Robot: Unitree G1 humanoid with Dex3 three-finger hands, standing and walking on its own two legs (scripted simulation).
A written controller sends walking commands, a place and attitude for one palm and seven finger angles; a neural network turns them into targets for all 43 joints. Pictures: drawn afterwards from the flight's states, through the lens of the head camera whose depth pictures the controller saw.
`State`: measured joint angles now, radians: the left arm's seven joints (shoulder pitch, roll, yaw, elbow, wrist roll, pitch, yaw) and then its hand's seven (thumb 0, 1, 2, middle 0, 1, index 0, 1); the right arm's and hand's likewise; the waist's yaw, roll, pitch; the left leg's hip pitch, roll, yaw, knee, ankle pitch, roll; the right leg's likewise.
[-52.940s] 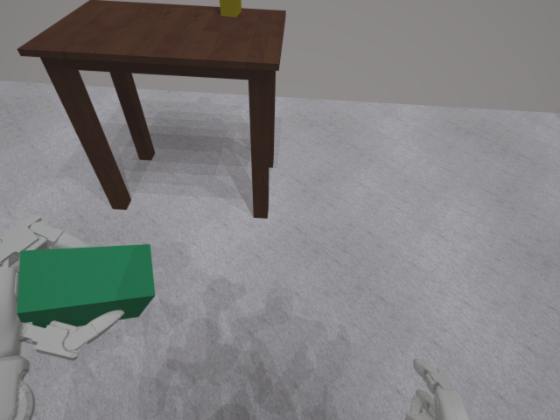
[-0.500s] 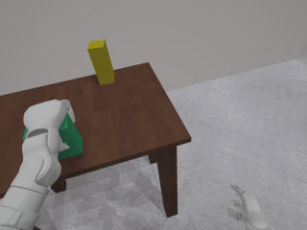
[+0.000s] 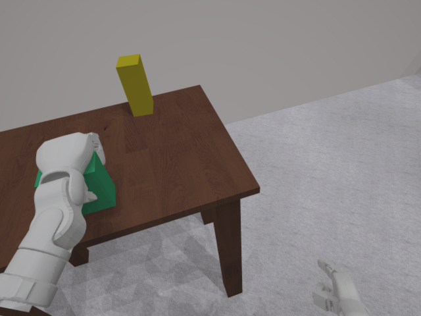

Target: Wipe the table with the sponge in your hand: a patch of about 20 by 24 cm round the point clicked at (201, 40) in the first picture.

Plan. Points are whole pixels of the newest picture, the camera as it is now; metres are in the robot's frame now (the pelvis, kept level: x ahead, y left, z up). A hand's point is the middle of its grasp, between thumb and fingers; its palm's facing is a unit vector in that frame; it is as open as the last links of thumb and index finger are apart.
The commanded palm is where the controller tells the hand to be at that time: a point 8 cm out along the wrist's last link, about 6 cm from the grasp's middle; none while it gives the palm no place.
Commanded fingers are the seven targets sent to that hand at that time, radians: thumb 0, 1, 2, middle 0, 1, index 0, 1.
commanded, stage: lower the sponge onto the table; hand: left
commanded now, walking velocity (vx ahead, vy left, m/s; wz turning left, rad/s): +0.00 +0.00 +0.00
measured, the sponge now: (83, 191) +0.30 +0.31 +0.10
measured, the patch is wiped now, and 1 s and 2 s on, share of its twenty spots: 0.95 0.95 0.95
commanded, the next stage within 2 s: wipe forward along the first lane in 1.24 s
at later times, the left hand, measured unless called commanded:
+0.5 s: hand (84, 180) +0.31 +0.30 +0.12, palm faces +0.04 -0.03 -1.00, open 9.6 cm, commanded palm +0.28 +0.30 +0.19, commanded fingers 0.00 0.10 1.30 -1.20 -1.60 -1.20 -1.60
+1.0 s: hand (85, 192) +0.30 +0.30 +0.10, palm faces +0.02 -0.04 -1.00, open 9.6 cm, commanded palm +0.27 +0.30 +0.16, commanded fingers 0.00 0.10 1.30 -1.20 -1.60 -1.20 -1.60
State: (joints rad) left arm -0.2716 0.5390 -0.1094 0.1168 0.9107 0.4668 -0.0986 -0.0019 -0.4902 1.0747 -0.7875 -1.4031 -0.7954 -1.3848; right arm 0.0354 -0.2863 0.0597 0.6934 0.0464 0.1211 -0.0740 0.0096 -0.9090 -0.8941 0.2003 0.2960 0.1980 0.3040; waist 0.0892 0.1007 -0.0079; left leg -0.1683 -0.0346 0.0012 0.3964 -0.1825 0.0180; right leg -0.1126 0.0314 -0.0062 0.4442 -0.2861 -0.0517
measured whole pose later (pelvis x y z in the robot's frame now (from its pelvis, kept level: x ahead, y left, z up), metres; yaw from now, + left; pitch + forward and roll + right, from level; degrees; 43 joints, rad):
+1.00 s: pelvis +0.01 +0.01 +0.00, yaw +0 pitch -2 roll +1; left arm -0.15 0.49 -0.11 0.12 0.93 0.44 -0.01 0.00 -0.49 1.07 -0.79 -1.40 -0.80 -1.39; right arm 0.04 -0.28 0.04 0.71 0.04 0.13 -0.08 0.01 -0.91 -0.89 0.20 0.30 0.20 0.30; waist 0.09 0.09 -0.01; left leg -0.18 -0.04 0.00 0.41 -0.20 0.02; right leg -0.11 0.03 0.00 0.44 -0.30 -0.05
